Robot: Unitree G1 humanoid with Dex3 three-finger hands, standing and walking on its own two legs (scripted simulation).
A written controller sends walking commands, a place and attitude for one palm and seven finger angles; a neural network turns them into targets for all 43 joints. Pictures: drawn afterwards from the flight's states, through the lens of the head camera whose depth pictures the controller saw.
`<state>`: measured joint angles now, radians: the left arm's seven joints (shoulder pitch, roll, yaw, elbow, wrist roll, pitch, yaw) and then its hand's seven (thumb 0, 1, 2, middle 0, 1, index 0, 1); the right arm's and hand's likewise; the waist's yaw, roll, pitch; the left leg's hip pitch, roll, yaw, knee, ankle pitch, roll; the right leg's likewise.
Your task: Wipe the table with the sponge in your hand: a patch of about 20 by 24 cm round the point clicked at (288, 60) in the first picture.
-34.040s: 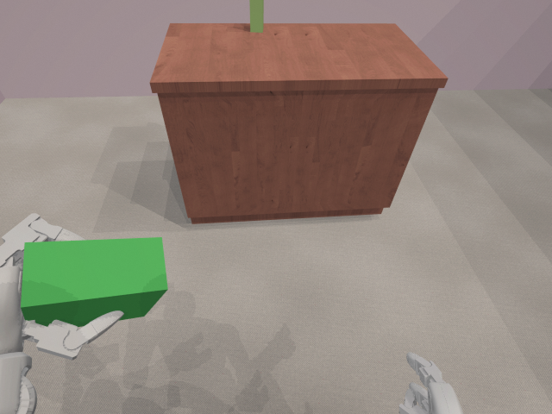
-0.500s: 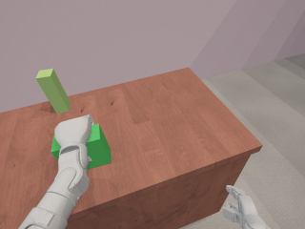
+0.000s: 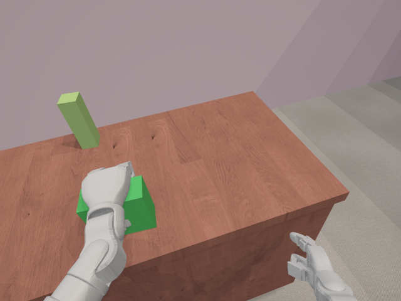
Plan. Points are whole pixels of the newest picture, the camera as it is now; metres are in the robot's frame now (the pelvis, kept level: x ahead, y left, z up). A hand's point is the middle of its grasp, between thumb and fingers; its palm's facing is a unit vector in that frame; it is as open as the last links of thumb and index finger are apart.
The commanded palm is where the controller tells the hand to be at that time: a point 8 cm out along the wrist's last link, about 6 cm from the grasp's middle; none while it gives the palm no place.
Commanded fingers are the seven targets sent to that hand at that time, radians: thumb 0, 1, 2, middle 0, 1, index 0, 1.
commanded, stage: wipe back along the middle lane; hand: left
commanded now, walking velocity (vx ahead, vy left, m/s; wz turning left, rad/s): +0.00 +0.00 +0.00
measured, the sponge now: (123, 213) +0.29 +0.22 +0.02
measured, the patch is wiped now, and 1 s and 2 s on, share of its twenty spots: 0.55 0.70 0.90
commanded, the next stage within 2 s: slide across to the third lane in 0.24 s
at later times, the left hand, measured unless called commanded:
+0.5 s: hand (126, 213) +0.26 +0.19 +0.07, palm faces +0.06 -0.09 -0.99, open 10.2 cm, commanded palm +0.21 +0.17 +0.12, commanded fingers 0.00 0.10 1.30 -1.20 -1.60 -1.20 -1.60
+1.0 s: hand (147, 209) +0.27 +0.15 +0.07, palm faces +0.04 -0.09 -1.00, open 10.2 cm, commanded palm +0.24 +0.12 +0.12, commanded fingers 0.00 0.10 1.30 -1.20 -1.60 -1.20 -1.60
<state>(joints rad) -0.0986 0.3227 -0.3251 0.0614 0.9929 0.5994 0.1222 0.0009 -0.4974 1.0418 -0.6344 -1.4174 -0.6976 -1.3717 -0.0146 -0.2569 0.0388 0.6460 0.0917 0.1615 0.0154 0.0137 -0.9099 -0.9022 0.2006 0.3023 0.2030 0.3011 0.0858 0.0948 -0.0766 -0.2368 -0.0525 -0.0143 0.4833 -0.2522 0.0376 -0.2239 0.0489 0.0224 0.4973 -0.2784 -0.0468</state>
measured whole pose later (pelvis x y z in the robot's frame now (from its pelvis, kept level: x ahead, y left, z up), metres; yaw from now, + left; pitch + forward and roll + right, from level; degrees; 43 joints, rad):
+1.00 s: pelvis -0.02 -0.03 +0.00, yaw +1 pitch -2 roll +1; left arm -0.18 0.24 -0.44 0.13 0.98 0.61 0.11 -0.01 -0.51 1.04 -0.65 -1.39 -0.75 -1.30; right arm -0.02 -0.25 0.02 0.70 0.08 0.12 0.02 0.01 -0.91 -0.90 0.20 0.30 0.20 0.30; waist 0.11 0.10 -0.07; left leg -0.23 -0.04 -0.04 0.49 -0.22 0.00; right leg -0.23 0.07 -0.01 0.52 -0.26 -0.08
